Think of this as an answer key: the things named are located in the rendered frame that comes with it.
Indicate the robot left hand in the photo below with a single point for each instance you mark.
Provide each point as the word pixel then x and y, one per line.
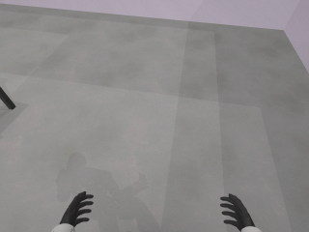
pixel 72 212

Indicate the robot right hand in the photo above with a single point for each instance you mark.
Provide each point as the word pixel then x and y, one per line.
pixel 243 219

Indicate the table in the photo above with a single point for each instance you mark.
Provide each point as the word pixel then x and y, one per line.
pixel 6 100

